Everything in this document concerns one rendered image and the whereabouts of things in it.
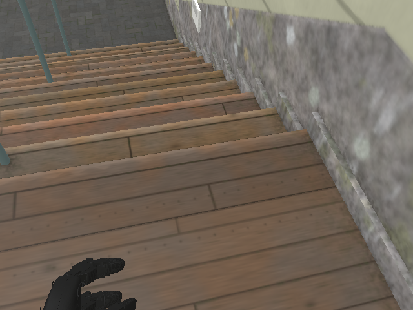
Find stairs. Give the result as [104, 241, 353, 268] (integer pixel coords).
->
[0, 39, 287, 179]

